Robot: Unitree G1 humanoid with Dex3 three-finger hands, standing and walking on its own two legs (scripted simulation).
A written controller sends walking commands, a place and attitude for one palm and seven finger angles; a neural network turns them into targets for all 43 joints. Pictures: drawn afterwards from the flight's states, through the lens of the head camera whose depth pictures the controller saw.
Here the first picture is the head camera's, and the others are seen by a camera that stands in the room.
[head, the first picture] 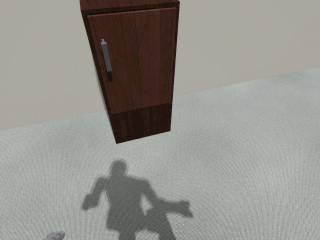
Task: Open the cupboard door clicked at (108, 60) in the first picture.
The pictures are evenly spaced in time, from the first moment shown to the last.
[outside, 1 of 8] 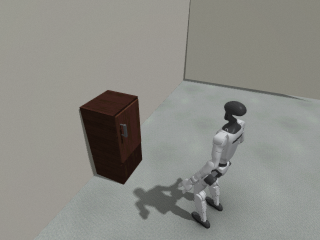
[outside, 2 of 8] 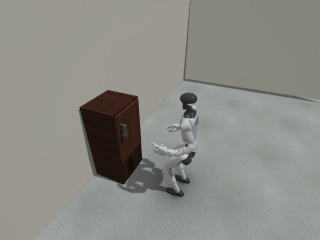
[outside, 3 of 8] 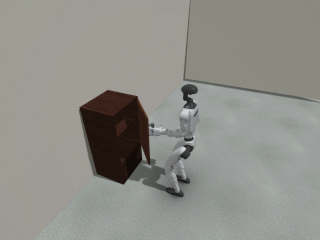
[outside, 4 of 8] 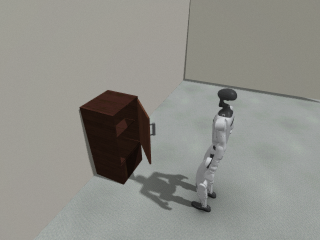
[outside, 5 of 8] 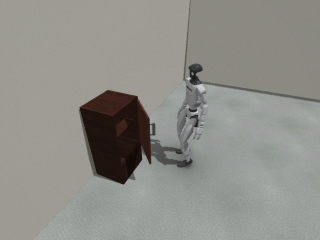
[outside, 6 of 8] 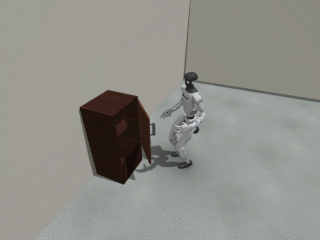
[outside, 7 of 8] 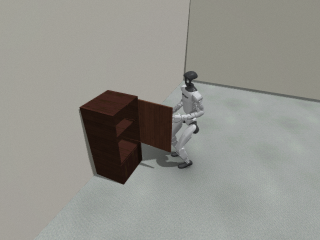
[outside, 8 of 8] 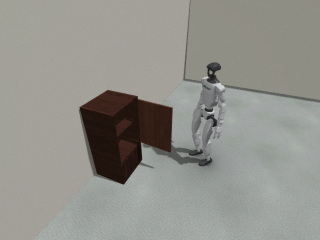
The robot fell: no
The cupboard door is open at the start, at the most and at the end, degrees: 0 87 87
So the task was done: yes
